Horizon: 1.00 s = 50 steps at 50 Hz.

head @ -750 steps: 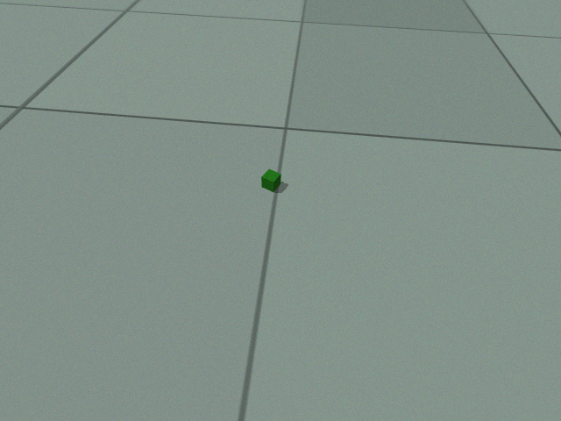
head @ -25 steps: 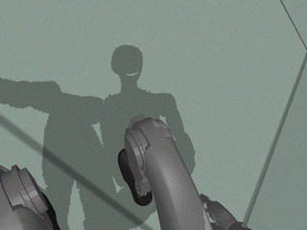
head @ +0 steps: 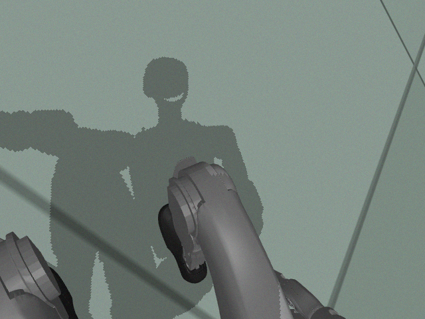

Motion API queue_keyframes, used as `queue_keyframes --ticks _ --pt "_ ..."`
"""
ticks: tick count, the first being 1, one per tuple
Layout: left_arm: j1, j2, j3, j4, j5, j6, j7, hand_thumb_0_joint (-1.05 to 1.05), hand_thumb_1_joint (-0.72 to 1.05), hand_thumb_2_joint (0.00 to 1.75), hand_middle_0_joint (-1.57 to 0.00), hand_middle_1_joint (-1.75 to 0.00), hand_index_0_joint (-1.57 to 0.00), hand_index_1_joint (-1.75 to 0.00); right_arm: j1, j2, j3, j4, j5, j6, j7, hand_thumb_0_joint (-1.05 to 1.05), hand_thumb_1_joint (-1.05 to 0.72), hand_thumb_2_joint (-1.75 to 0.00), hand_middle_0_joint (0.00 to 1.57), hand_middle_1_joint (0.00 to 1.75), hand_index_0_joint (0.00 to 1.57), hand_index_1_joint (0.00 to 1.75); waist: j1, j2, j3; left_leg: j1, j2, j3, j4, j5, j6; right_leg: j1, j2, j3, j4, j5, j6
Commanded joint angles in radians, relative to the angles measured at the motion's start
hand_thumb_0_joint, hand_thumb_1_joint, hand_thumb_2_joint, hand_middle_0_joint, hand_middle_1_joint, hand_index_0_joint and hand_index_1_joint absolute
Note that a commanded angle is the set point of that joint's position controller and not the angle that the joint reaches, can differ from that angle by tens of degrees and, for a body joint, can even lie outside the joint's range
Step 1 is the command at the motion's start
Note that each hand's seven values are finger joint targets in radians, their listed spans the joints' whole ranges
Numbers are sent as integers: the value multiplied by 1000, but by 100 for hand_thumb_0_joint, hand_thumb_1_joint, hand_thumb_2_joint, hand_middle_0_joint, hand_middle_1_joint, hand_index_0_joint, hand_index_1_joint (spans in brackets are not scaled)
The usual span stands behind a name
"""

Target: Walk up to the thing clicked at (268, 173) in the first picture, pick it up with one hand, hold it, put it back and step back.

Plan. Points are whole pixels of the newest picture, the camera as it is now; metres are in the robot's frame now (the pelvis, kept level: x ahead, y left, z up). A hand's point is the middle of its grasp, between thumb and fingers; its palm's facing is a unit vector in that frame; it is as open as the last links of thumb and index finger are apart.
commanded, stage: rest palm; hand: left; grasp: from above
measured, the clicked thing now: out of the picture +0.49 +0.34 -0.27
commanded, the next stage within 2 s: close in 0.08 s
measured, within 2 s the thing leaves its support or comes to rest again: leaves its support in 1.80 s
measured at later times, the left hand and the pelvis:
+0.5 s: hand out of the picture +0.47 +0.34 -0.24, palm faces -0.43 -0.14 -0.89, open 12.4 cm; pelvis +0.00 +0.00 +0.00, yaw +0 degrees
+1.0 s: hand out of the picture +0.48 +0.34 -0.23, palm faces -0.43 -0.14 -0.89, open 10.7 cm; pelvis +0.00 +0.00 +0.00, yaw +0 degrees
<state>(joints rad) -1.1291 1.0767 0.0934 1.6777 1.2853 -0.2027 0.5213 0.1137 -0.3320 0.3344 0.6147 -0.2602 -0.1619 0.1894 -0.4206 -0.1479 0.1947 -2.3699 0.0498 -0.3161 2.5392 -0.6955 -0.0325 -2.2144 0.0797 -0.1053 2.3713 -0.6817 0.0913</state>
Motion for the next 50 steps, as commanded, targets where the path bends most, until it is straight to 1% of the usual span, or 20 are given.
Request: queue_keyframes --ticks 1,2,3,5,8,9,11,14,19,22,24,25,27,33,37,38,43,45,46,50 --pt "-258 236 15 -138 -18 3 39 0 -39 112 -13 -122 -16 -119 194 -334 -104 16 4 1 -15 0 -91 -91 20 30 20 30 -44 573 -675 553 25 149 -233 234 34 341 25 -176 -200 302 -96" --pt "-254 232 18 -127 -24 2 42 0 -39 111 -13 -122 -16 -119 195 -332 -102 23 4 3 -14 0 -91 -91 20 30 20 30 -43 583 -673 555 27 144 -239 242 30 337 23 -182 -194 303 -97" --pt "-253 201 -8 -118 -22 3 36 0 -38 111 -13 -123 -16 -119 193 -334 -105 15 3 -1 -11 0 -91 -91 20 30 20 30 -50 593 -650 552 26 146 -233 241 31 319 23 -180 -192 304 -97" --pt "-243 231 13 -113 -22 4 38 0 -37 112 -13 -125 -16 -121 199 -327 -89 18 3 2 -10 0 -91 -91 20 30 20 30 -51 559 -648 534 26 143 -229 243 35 335 24 -182 -197 307 -92" --pt "-255 223 1 -140 -22 5 31 0 -36 112 -14 -125 -17 -121 198 -338 -103 16 5 -3 -9 0 -91 -91 20 30 20 30 -54 587 -649 564 27 147 -234 247 32 331 25 -177 -196 308 -94" --pt "-264 243 17 -136 -29 3 37 0 -34 111 -14 -126 -19 -121 195 -332 -95 21 3 0 -11 0 -91 -91 20 30 20 30 -46 588 -659 555 29 143 -240 235 31 339 27 -181 -203 299 -96" --pt "-237 232 1 -125 -27 3 31 0 -36 104 -13 -117 -17 -113 189 -341 -101 9 3 -2 -10 0 -90 -90 20 30 20 30 -51 569 -642 532 26 151 -236 207 37 346 27 -174 -211 284 -93" --pt "-259 260 20 -152 -27 -1 30 0 -37 105 -13 -115 -16 -112 197 -344 -98 17 7 -1 -15 0 -90 -90 20 30 20 30 -45 564 -664 536 25 147 -231 224 37 346 24 -176 -205 294 -93" --pt "-247 241 2 -124 -20 -2 26 0 -34 103 -16 -113 -19 -110 182 -340 -95 8 5 3 -17 0 -90 -90 20 30 20 30 -51 573 -635 545 27 143 -239 218 31 317 25 -181 -197 280 -98" --pt "-253 250 11 -122 -22 -6 24 0 -31 101 -18 -112 -21 -108 188 -333 -87 18 4 7 -19 0 -90 -90 20 30 20 30 -50 576 -641 549 29 137 -242 234 30 328 23 -183 -197 293 -96" --pt "-242 211 -19 -82 -27 -9 20 0 -29 100 -19 -112 -23 -108 175 -334 -85 13 1 7 -21 0 -90 -90 20 30 20 30 -63 558 -612 521 28 140 -239 206 33 316 25 -184 -205 277 -95" --pt "-247 219 -20 -104 -25 -12 16 0 -28 99 -19 -111 -24 -107 183 -331 -82 9 2 7 -20 0 -90 -90 20 30 20 30 -65 552 -607 523 27 139 -237 208 35 321 25 -184 -207 282 -92" --pt "-258 248 -6 -130 -22 -18 20 0 -27 96 -20 -109 -24 -105 185 -332 -77 17 0 9 -22 0 -90 -90 20 30 20 30 -57 565 -631 534 28 138 -237 222 33 336 23 -182 -205 291 -93" --pt "-265 231 -20 -128 -25 -16 33 0 -19 91 -25 -106 -30 -101 172 -333 -81 19 0 7 -25 0 -90 -90 20 30 20 30 -53 587 -646 560 31 138 -246 228 27 329 27 -185 -203 293 -97" --pt "-268 240 -11 -145 -8 -1 38 0 -15 88 -28 -103 -33 -98 186 -339 -90 10 2 2 -20 0 -90 -90 20 30 20 30 -52 594 -644 554 28 145 -241 222 32 327 25 -178 -203 293 -96" --pt "-270 251 4 -125 -22 1 44 0 -13 88 -29 -103 -34 -98 179 -334 -81 13 0 4 -22 0 -90 -90 20 30 20 30 -49 576 -637 535 29 142 -245 209 32 329 26 -182 -210 282 -95" --pt "-260 250 16 -134 -16 18 31 0 -7 82 -33 -101 -39 -94 188 -337 -92 20 7 4 -17 0 -90 -90 20 30 20 30 -46 614 -642 576 33 131 -256 242 21 292 17 -185 -191 290 -100" --pt "-247 220 -9 -113 -19 23 18 0 -4 81 -35 -100 -41 -93 191 -337 -94 7 4 5 -18 0 -90 -90 20 30 20 30 -65 574 -641 551 29 140 -246 234 31 331 26 -179 -205 301 -94" --pt "-262 240 5 -120 -31 21 18 0 -2 80 -36 -99 -42 -92 188 -327 -84 10 11 6 -18 0 -90 -90 20 30 20 30 -58 557 -636 525 28 140 -244 223 34 332 23 -177 -210 294 -94" --pt "-248 250 -3 -126 -32 10 -2 0 7 77 -43 -98 -50 -90 183 -336 -87 8 8 7 -23 0 -90 -90 20 30 20 30 -54 558 -636 523 27 144 -245 203 34 342 24 -174 -216 272 -96"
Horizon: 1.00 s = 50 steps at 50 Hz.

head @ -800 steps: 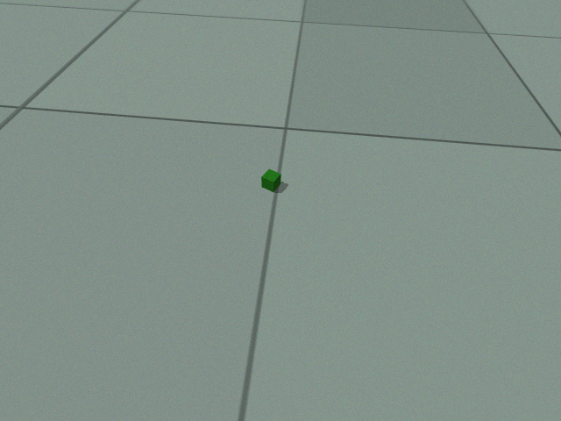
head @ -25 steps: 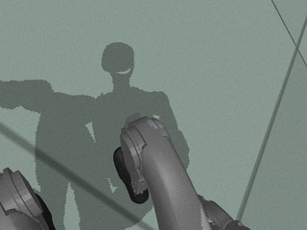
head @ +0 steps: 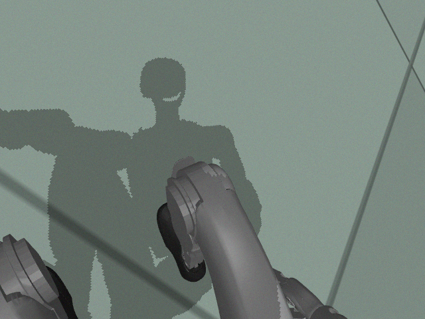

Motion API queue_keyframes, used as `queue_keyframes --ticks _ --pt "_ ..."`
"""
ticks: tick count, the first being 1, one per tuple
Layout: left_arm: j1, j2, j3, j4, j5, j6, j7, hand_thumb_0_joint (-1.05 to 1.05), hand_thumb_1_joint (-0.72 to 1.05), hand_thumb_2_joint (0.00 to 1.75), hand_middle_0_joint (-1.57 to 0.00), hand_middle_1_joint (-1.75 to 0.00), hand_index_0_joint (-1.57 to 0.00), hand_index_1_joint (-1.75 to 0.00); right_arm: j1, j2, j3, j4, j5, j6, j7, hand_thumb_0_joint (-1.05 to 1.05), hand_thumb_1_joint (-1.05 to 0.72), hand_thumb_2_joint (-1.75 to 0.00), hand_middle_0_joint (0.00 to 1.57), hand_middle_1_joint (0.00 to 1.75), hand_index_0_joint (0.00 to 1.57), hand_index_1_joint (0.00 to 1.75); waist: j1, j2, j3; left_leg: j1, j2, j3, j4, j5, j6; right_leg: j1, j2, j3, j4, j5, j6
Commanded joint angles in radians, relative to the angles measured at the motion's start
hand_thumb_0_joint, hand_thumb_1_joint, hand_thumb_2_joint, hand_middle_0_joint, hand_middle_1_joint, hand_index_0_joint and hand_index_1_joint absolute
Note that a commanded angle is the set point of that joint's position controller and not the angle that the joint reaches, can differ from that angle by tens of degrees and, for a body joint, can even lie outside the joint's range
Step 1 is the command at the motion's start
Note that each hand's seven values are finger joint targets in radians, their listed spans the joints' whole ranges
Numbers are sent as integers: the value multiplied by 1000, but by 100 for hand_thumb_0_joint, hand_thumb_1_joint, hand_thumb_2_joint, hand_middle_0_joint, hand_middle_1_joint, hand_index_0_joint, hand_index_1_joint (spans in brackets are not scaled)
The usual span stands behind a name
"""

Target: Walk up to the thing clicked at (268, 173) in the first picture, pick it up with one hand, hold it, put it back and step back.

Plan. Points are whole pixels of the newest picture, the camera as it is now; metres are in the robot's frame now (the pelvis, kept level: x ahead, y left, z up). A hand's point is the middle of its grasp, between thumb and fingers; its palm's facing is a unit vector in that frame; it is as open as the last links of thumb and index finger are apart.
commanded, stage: close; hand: left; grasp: from above
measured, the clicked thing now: out of the picture +0.49 +0.34 -0.27
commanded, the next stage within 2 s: settle in 0.36 s
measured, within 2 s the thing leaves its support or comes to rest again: leaves its support in 0.80 s
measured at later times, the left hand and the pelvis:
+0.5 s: hand out of the picture +0.48 +0.34 -0.23, palm faces -0.41 -0.13 -0.90, open 10.1 cm; pelvis +0.00 +0.00 +0.00, yaw +0 degrees
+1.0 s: hand out of the picture +0.49 +0.36 -0.19, palm faces -0.38 -0.11 -0.92, open 9.9 cm; pelvis +0.00 +0.00 +0.01, yaw +1 degrees
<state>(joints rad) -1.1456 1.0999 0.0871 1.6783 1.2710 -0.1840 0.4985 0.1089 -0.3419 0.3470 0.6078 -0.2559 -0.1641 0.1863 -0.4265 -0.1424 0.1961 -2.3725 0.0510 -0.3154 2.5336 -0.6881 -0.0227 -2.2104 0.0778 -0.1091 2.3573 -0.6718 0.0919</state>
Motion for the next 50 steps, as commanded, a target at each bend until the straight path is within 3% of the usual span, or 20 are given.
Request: queue_keyframes --ticks 1,3,4,5,7,13,19,22,26,29,31,35,39,40,41,43,45,46,48,50 --pt "-230 216 1 -126 -18 -10 17 0 10 77 -45 -98 -52 -90 193 -330 -101 11 6 8 -22 0 -90 -90 20 30 20 30 -47 543 -638 529 24 140 -236 202 23 324 25 -175 -198 265 -98" --pt "-239 227 16 -160 -21 -23 21 0 16 76 -49 -97 -56 -89 196 -321 -92 21 -2 16 -19 0 -90 -90 20 30 20 30 -37 579 -665 564 30 132 -245 235 15 332 23 -183 -191 281 -100" --pt "-205 200 -6 -113 -18 -19 16 0 18 76 -51 -97 -58 -89 190 -318 -94 13 1 13 -18 0 -90 -90 20 30 20 30 -44 557 -643 556 26 137 -239 225 20 322 24 -179 -190 277 -98" --pt "-227 212 3 -142 -19 -25 17 0 20 77 -52 -96 -60 -89 196 -322 -92 22 2 14 -16 0 -90 -90 20 30 20 30 -48 578 -636 558 30 133 -237 240 15 315 22 -183 -185 282 -98" --pt "-208 210 -7 -110 -20 -26 19 0 24 79 -56 -96 -63 -89 189 -319 -86 12 -4 18 -20 0 -90 -90 20 30 20 30 -47 532 -645 534 27 139 -234 220 25 351 29 -176 -198 285 -92" --pt "-214 220 -7 -118 -19 -33 24 0 38 81 -68 -93 -75 -87 189 -325 -89 13 -6 22 -27 0 -90 -90 20 30 20 30 -41 555 -620 523 25 142 -246 183 23 339 26 -178 -203 255 -95" --pt "-225 214 -13 -129 -16 -28 25 0 53 82 -82 -90 -87 -84 192 -320 -84 21 -5 22 -27 0 -91 -90 20 30 20 30 -48 559 -629 540 26 138 -229 234 23 327 24 -179 -193 293 -94" --pt "-220 222 -8 -106 -19 -25 32 0 62 82 -88 -88 -94 -82 178 -318 -77 7 -5 28 -30 0 -91 -90 20 30 20 30 -43 542 -621 514 26 140 -242 194 22 337 28 -178 -201 262 -97" --pt "-217 205 -20 -113 -15 -16 16 0 59 86 -95 -84 -98 -81 184 -315 -77 13 -5 25 -27 0 -91 -90 20 30 20 30 -53 546 -608 532 27 137 -234 218 20 311 23 -179 -192 272 -97" --pt "-222 237 2 -129 -23 -8 12 0 58 84 -95 -81 -98 -78 189 -317 -82 13 -6 32 -31 0 -91 -90 20 30 20 30 -34 569 -654 542 27 138 -251 208 21 344 24 -175 -200 271 -98" --pt "-221 229 -3 -136 -22 -3 4 0 60 83 -97 -78 -100 -76 188 -317 -86 4 -4 36 -30 0 -91 -90 20 30 20 30 -37 560 -643 528 23 142 -248 195 23 337 24 -173 -200 259 -100" --pt "-266 259 37 -272 -16 0 -9 0 62 84 -100 -76 -102 -74 202 -328 -113 14 0 42 -31 0 -91 -90 20 30 20 30 -12 651 -730 605 24 142 -246 259 12 329 18 -172 -189 294 -107" --pt "-232 250 58 -311 -14 13 -25 0 61 81 -100 -71 -101 -70 209 -319 -131 14 5 57 -26 0 -91 -90 20 30 20 30 11 657 -767 613 22 149 -244 306 12 331 19 -166 -182 328 -110" --pt "-248 206 37 -335 -14 12 -35 0 62 80 -101 -70 -102 -69 208 -323 -145 4 8 57 -25 0 -91 -90 20 30 20 30 1 661 -747 609 18 153 -239 306 11 307 16 -164 -187 322 -115" --pt "-249 225 62 -338 -12 14 -41 0 61 80 -101 -69 -102 -68 225 -328 -155 19 10 58 -23 0 -91 -90 20 30 20 30 0 658 -727 597 17 156 -235 303 10 299 14 -163 -191 317 -118" --pt "-249 228 71 -409 -13 20 -56 0 61 80 -102 -67 -102 -67 231 -320 -170 12 19 61 -22 0 -91 -90 20 30 20 30 23 666 -776 604 14 166 -246 273 12 315 12 -151 -202 296 -119" --pt "-237 173 44 -456 -24 23 -80 0 63 81 -103 -68 -103 -68 216 -305 -184 -5 28 64 -17 0 -91 -90 20 30 20 30 44 688 -813 622 9 171 -270 261 10 307 9 -148 -204 284 -123" --pt "-232 144 31 -464 -30 30 -95 0 64 78 -103 -67 -104 -66 228 -302 -193 -2 31 67 -14 0 -91 -90 20 30 20 30 40 684 -822 626 7 173 -270 276 11 308 6 -147 -207 298 -120" --pt "-190 182 72 -448 -31 45 -117 0 64 77 -102 -65 -103 -64 261 -309 -217 19 45 80 -13 0 -91 -90 20 30 20 30 51 640 -825 592 4 182 -262 281 19 311 6 -136 -214 308 -116" --pt "-195 105 35 -482 -39 54 -147 0 65 75 -102 -64 -104 -63 259 -297 -235 13 60 93 -12 0 -91 -90 20 30 20 30 56 626 -809 571 0 189 -270 271 19 288 2 -129 -222 296 -123"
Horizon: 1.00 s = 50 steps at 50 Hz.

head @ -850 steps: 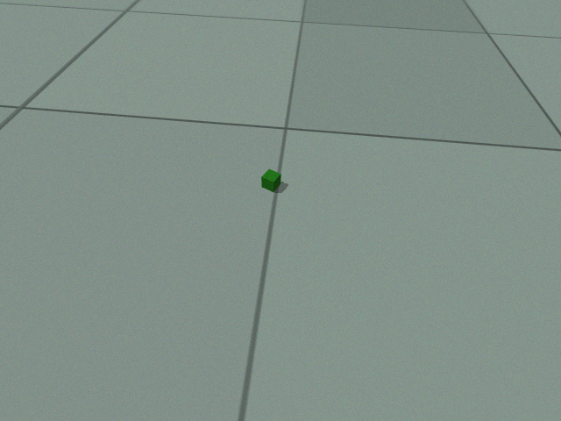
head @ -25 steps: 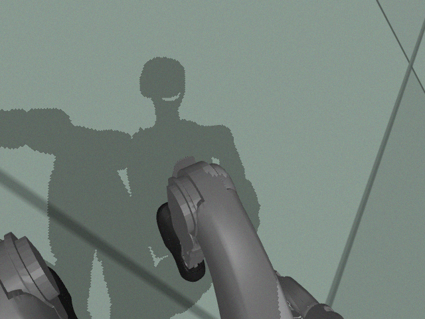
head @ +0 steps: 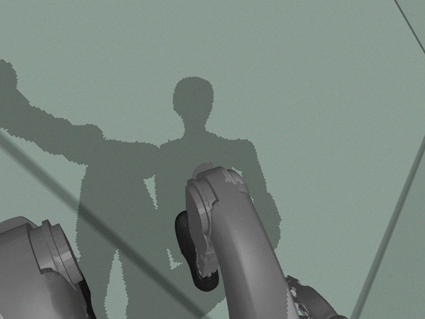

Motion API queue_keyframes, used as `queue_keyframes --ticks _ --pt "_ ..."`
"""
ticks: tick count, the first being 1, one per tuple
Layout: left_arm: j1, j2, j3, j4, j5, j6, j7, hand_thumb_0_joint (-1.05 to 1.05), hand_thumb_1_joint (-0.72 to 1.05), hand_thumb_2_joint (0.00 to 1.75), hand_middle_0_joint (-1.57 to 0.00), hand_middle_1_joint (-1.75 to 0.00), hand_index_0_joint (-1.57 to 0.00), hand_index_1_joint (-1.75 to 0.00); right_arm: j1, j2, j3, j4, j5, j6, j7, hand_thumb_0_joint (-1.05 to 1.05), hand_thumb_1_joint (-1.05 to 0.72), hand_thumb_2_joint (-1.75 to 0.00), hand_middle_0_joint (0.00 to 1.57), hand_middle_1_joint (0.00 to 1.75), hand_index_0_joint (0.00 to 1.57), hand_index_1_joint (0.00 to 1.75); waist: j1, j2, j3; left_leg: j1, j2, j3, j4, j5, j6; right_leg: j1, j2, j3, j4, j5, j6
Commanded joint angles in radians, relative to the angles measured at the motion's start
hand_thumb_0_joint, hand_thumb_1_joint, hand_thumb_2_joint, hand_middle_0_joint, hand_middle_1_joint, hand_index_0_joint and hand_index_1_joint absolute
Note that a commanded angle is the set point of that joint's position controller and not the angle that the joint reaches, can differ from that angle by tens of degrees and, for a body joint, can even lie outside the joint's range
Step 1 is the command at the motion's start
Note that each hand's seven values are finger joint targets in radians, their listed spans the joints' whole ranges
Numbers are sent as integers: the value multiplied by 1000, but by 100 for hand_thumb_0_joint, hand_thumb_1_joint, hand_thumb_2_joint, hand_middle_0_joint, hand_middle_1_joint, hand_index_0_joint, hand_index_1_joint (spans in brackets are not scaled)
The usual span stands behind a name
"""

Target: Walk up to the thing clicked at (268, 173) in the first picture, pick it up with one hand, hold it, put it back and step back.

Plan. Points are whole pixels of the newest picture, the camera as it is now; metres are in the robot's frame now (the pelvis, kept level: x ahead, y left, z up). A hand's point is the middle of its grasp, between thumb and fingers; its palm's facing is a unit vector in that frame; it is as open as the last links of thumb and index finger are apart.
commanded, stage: settle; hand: left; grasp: from above
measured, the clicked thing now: out of the picture +0.50 +0.35 -0.24
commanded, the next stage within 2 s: lift in 0.44 s
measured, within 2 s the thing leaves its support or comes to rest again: neither
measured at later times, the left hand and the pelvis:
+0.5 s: hand out of the picture +0.48 +0.35 -0.11, palm faces -0.43 -0.08 -0.90, open 9.6 cm; pelvis -0.01 +0.00 +0.02, yaw +4 degrees
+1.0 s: hand out of the picture +0.43 +0.35 -0.04, palm faces -0.45 -0.14 -0.88, open 9.6 cm; pelvis -0.02 +0.00 +0.07, yaw +8 degrees
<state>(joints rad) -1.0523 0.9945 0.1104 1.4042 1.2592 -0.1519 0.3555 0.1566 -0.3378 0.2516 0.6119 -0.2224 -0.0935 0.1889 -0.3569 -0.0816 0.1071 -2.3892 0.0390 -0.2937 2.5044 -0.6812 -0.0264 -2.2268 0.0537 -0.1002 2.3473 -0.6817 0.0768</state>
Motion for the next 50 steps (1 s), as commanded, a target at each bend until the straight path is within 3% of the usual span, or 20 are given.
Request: queue_keyframes --ticks 1,2,3,4,5,6,11,13,19,22,25,28,29,32,34,38,42,44,47,50 --pt "-295 181 -7 -212 -32 27 -21 0 67 77 -105 -63 -105 -62 216 -291 -141 5 31 28 -13 0 -90 -90 20 30 20 30 -22 552 -717 585 10 169 -243 254 26 304 26 -135 -217 299 -106" --pt "-315 151 -27 -240 -42 30 -38 0 67 76 -105 -62 -106 -61 213 -290 -144 -5 39 30 -15 0 -90 -90 20 30 20 30 -20 543 -722 592 7 169 -253 256 24 294 22 -136 -221 296 -108" --pt "-316 185 -4 -248 -43 32 -49 0 67 73 -104 -62 -106 -61 222 -297 -155 4 50 36 -18 0 -90 -90 20 30 20 30 -10 541 -718 590 4 169 -261 245 24 281 21 -134 -220 281 -112" --pt "-322 163 -25 -256 -46 33 -68 0 69 74 -106 -62 -107 -61 212 -292 -156 -8 54 42 -20 0 -90 -90 20 30 20 30 -4 536 -721 581 2 172 -267 231 24 277 19 -130 -221 267 -114" --pt "-306 194 1 -253 -41 36 -81 0 70 74 -107 -61 -108 -60 231 -298 -166 3 58 51 -23 0 -90 -90 20 30 20 30 -2 522 -724 587 0 173 -271 230 25 287 16 -127 -227 263 -114" --pt "-336 140 -34 -284 -46 35 -98 0 72 74 -109 -59 -110 -58 220 -293 -168 -22 63 57 -26 0 -90 -90 20 30 20 30 -4 524 -732 595 -4 172 -278 242 21 280 12 -127 -227 272 -116" --pt "-367 152 -34 -304 -46 23 -154 0 76 71 -112 -56 -113 -56 222 -283 -179 -24 80 94 -48 0 -90 -90 20 30 20 30 4 499 -748 583 -12 179 -302 198 26 279 8 -113 -246 227 -119" --pt "-381 136 -45 -307 -48 16 -163 0 76 68 -112 -55 -114 -54 208 -271 -178 -30 82 104 -58 0 -90 -90 20 30 20 30 16 499 -746 583 -17 183 -316 173 26 265 6 -109 -254 202 -122" --pt "-413 142 -44 -301 -52 2 -174 0 79 74 -118 -51 -117 -53 224 -257 -174 -29 84 119 -78 0 -90 -90 20 30 20 30 3 461 -751 569 -20 202 -319 176 36 303 2 -94 -282 208 -114" --pt "-418 157 -33 -307 -53 3 -178 0 83 75 -121 -52 -120 -53 226 -260 -181 -27 89 125 -86 0 -90 -90 20 30 20 30 29 476 -785 599 -22 206 -334 190 33 296 -1 -92 -279 214 -118" --pt "-428 137 -50 -301 -52 5 -189 0 76 72 -118 -55 -118 -56 230 -249 -179 -26 88 131 -90 0 -92 -91 20 30 20 30 11 462 -799 609 -17 208 -340 183 37 311 2 -87 -288 214 -115" --pt "-389 144 -36 -312 -68 14 -201 0 67 67 -104 -47 -105 -46 233 -240 -182 -30 90 137 -94 0 -89 -89 20 30 20 30 39 461 -828 598 -20 224 -349 190 40 355 -1 -75 -302 219 -112" --pt "-383 139 -35 -326 -69 20 -210 0 63 68 -109 -51 -108 -52 241 -241 -189 -26 95 140 -95 0 -91 -91 20 30 20 30 47 470 -843 624 -21 225 -359 208 39 357 -4 -75 -305 233 -113" --pt "-377 128 -34 -368 -91 33 -236 0 66 64 -104 -52 -106 -51 244 -242 -204 -35 104 150 -98 0 -90 -91 20 30 20 30 53 483 -856 666 -21 223 -385 214 37 349 -7 -74 -318 229 -118" --pt "-369 157 -8 -399 -106 38 -248 0 65 59 -101 -54 -104 -51 243 -248 -213 -34 112 159 -104 0 -90 -91 20 30 20 30 79 492 -881 681 -25 226 -400 219 35 341 -10 -67 -320 224 -124" --pt "-337 141 -4 -472 -123 38 -276 0 68 65 -104 -56 -107 -53 241 -229 -232 -46 126 175 -111 0 -90 -90 20 30 20 30 95 480 -926 703 -26 235 -432 195 41 374 -12 -50 -354 203 -122" --pt "-283 105 -5 -530 -148 27 -304 0 70 65 -105 -55 -108 -52 245 -223 -254 -47 139 181 -122 0 -90 -90 20 30 20 30 104 446 -908 729 -31 237 -469 183 43 381 -20 -37 -397 187 -126" --pt "-270 110 9 -596 -161 20 -310 0 72 65 -105 -58 -109 -54 241 -211 -269 -49 149 184 -128 0 -90 -90 20 30 20 30 134 473 -986 791 -30 239 -505 195 44 405 -24 -25 -408 201 -122" --pt "-198 50 -12 -581 -177 18 -322 0 75 65 -108 -55 -111 -52 237 -197 -283 -39 160 187 -136 0 -90 -90 20 30 20 30 135 420 -910 794 -28 231 -553 175 46 393 -29 -22 -442 190 -121" --pt "-178 24 -23 -629 -194 14 -327 0 76 66 -108 -56 -111 -52 216 -178 -287 -47 168 189 -143 0 -90 -90 20 30 20 30 147 416 -921 819 -21 223 -607 123 51 428 -29 -15 -468 171 -115"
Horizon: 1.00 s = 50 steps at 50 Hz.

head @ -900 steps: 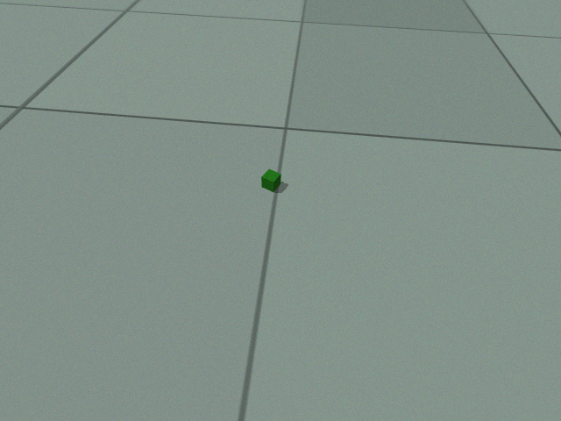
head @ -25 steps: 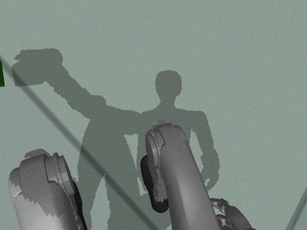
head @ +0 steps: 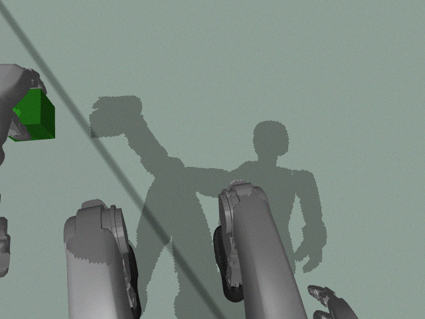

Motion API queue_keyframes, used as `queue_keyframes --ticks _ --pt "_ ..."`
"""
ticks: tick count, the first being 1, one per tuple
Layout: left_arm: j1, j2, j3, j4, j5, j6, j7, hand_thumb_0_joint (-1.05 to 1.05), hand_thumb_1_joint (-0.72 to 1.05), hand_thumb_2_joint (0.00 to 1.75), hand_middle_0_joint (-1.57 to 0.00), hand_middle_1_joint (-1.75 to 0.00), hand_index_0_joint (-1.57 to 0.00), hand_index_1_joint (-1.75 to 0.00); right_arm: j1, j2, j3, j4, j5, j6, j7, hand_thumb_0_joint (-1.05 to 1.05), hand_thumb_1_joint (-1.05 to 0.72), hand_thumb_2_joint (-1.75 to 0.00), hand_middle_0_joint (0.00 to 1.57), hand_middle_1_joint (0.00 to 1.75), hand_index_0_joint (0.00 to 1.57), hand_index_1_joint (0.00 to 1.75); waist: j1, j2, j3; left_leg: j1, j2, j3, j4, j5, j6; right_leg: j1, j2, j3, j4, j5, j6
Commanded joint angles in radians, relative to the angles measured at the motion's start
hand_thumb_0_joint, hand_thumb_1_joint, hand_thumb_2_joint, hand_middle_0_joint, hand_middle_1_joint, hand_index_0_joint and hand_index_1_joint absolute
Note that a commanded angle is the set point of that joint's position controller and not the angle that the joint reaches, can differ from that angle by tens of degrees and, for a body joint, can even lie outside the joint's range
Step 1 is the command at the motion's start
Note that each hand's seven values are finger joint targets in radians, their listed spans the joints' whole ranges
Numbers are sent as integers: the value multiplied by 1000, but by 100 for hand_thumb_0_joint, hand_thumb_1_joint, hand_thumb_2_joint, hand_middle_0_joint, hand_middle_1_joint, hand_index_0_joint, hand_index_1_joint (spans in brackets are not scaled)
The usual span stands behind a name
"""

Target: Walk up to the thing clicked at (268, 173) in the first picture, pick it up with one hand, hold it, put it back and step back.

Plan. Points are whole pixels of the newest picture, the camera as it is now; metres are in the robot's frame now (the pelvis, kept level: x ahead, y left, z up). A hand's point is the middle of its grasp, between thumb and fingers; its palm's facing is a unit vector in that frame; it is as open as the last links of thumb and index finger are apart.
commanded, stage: lift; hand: left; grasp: from above
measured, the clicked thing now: (27, 116) +0.50 +0.29 -0.15
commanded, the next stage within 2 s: hold in 1.24 s
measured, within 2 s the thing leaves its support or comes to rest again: neither
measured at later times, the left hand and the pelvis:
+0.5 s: hand out of the picture +0.40 +0.27 +0.09, palm faces -0.42 -0.09 -0.90, open 9.6 cm; pelvis +0.01 -0.01 +0.15, yaw +4 degrees
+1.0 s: hand out of the picture +0.35 +0.25 +0.23, palm faces -0.43 -0.09 -0.90, open 9.7 cm; pelvis +0.04 -0.01 +0.30, yaw +6 degrees
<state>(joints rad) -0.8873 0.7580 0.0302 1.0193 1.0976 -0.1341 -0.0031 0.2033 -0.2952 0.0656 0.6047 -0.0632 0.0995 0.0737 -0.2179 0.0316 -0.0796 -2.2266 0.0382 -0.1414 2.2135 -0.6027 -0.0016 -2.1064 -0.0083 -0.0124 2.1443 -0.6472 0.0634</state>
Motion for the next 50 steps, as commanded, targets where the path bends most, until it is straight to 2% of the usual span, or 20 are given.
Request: queue_keyframes --ticks 1,5,8,9,14,15,17,19,20,23,24,26,29,31,34,36,40,42,49,50 --pt "-323 264 63 -254 -36 -4 28 0 76 67 -108 -56 -111 -53 164 -224 -106 -41 11 -4 -30 0 -90 -90 20 30 20 30 19 285 -741 663 -24 72 -328 33 29 316 32 -101 -281 125 -102" --pt "-264 207 38 -310 -68 -1 13 0 75 66 -106 -56 -109 -52 150 -202 -113 -42 28 -8 -40 0 -90 -90 20 30 20 30 28 260 -755 719 -16 61 -398 55 32 382 32 -94 -323 163 -90" --pt "-226 215 53 -381 -79 1 13 0 74 61 -105 -52 -109 -48 123 -203 -128 -45 39 -9 -50 0 -89 -90 20 30 20 30 56 270 -749 804 -10 35 -477 41 25 414 26 -95 -356 157 -90" --pt "-225 193 39 -392 -81 4 12 0 74 60 -105 -51 -108 -48 119 -193 -129 -49 40 -11 -53 0 -89 -90 20 30 20 30 50 275 -763 822 -9 38 -492 36 25 432 28 -93 -368 158 -88" --pt "-134 174 44 -482 -97 18 17 0 75 62 -107 -51 -109 -48 93 -171 -138 -46 51 -14 -68 0 -89 -90 20 30 20 30 75 233 -783 936 -9 56 -563 110 25 551 25 -78 -474 196 -83" --pt "-95 168 48 -469 -103 24 19 0 74 63 -107 -50 -109 -48 88 -162 -135 -46 53 -14 -73 0 -89 -90 20 30 20 30 79 204 -738 928 -11 64 -582 93 27 576 25 -74 -509 181 -81" --pt "-59 132 31 -502 -108 34 17 0 73 62 -106 -49 -109 -47 76 -153 -140 -45 58 -17 -79 0 -89 -90 20 30 20 30 90 197 -735 980 -8 68 -632 86 26 624 25 -69 -555 177 -80" --pt "-15 131 43 -526 -120 46 20 0 75 62 -106 -52 -109 -49 63 -150 -142 -45 62 -20 -86 0 -89 -90 20 30 20 30 104 188 -734 1032 -6 69 -681 89 24 679 26 -65 -603 176 -79" --pt "14 100 22 -531 -127 56 22 0 75 64 -107 -52 -109 -50 54 -139 -138 -47 65 -21 -90 0 -89 -90 20 30 20 30 99 165 -703 1034 -7 73 -709 70 23 710 26 -63 -638 162 -78" --pt "65 81 15 -570 -134 72 27 0 75 65 -107 -53 -109 -51 34 -128 -136 -44 73 -28 -104 0 -89 -90 20 30 20 30 104 150 -641 1074 -10 86 -789 26 22 791 26 -46 -731 127 -75" --pt "108 72 18 -553 -132 78 30 0 75 66 -107 -54 -110 -51 31 -126 -135 -41 77 -34 -108 0 -89 -90 20 30 20 30 115 121 -629 1098 -12 87 -807 35 22 820 26 -44 -754 129 -77" --pt "117 52 2 -578 -129 81 38 0 76 69 -107 -58 -110 -55 31 -114 -132 -40 82 -44 -117 0 -90 -90 20 30 20 30 103 105 -612 1127 -18 102 -836 56 23 885 26 -27 -814 142 -76" --pt "183 41 5 -548 -134 89 54 0 75 70 -107 -58 -109 -55 17 -109 -126 -39 90 -59 -130 0 -89 -90 20 30 20 30 123 75 -528 1181 -15 88 -935 27 21 956 28 -23 -887 114 -75" --pt "171 4 -23 -516 -124 88 64 0 75 71 -107 -59 -110 -57 23 -103 -123 -28 93 -74 -140 0 -89 -90 20 30 20 30 113 77 -475 1222 -10 79 -988 21 17 977 29 -20 -924 120 -75" --pt "198 -21 -31 -495 -119 83 83 0 72 70 -105 -59 -107 -57 26 -102 -125 -20 97 -97 -148 0 -90 -90 20 30 20 30 124 80 -449 1289 -11 72 -1061 22 13 1044 30 -11 -986 124 -75" --pt "219 -59 -61 -458 -115 84 93 0 69 70 -103 -58 -105 -57 19 -99 -127 -12 99 -109 -151 0 -90 -90 20 30 20 30 129 72 -416 1332 -12 78 -1105 30 10 1079 29 -8 -1035 127 -76" --pt "207 -54 -52 -440 -108 79 122 0 64 70 -102 -56 -102 -56 26 -100 -137 6 100 -129 -153 0 -90 -90 20 30 20 30 139 54 -397 1405 -19 95 -1171 67 8 1178 29 6 -1133 142 -74" --pt "203 -76 -70 -427 -103 79 134 0 66 71 -103 -58 -104 -57 37 -92 -133 9 101 -137 -154 0 -90 -90 20 30 20 30 126 48 -381 1430 -27 114 -1191 102 10 1229 29 17 -1182 157 -70" --pt "196 -109 -101 -388 -94 93 170 0 68 71 -104 -59 -106 -58 37 -90 -144 27 101 -149 -152 0 -90 -90 20 30 20 30 143 29 -341 1557 -36 139 -1301 189 8 1359 29 19 -1296 237 -64" --pt "204 -98 -85 -374 -98 98 176 0 70 71 -105 -59 -106 -58 36 -92 -145 28 100 -150 -151 0 -90 -90 20 30 20 30 151 36 -333 1573 -34 135 -1322 186 5 1374 31 17 -1310 235 -63"
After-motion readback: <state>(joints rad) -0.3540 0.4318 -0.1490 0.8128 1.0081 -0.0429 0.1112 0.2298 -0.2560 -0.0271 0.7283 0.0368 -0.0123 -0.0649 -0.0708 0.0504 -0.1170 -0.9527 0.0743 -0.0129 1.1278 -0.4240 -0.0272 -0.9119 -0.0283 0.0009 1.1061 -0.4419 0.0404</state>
